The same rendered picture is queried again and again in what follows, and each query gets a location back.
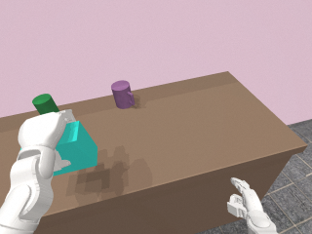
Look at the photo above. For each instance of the left robot hand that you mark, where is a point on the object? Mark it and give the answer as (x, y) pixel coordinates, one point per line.
(46, 130)

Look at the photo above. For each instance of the table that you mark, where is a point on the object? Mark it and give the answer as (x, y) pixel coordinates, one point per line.
(164, 165)

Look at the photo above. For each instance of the right robot hand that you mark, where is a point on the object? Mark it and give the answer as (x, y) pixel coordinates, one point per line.
(240, 206)

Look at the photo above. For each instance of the left robot forearm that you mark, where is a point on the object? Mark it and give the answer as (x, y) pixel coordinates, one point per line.
(31, 193)

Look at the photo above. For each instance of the sponge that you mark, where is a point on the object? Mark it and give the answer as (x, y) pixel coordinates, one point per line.
(76, 146)

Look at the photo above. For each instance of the right robot forearm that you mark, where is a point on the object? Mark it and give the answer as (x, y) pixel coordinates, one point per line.
(258, 222)

